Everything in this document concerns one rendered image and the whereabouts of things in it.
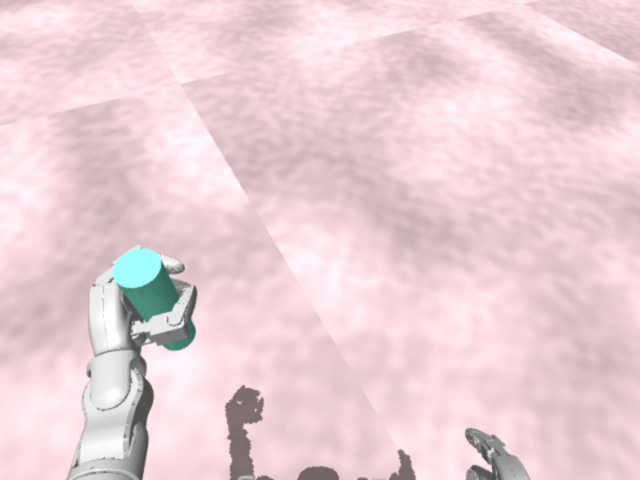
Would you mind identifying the can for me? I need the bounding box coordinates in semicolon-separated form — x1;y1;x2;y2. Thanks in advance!
112;248;196;351

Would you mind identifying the left robot arm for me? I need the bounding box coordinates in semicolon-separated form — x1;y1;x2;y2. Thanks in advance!
66;349;154;480

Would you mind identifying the right robot hand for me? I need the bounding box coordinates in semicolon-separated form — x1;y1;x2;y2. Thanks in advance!
465;428;530;480

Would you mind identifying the left robot hand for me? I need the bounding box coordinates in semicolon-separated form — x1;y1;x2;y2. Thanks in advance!
88;245;197;357

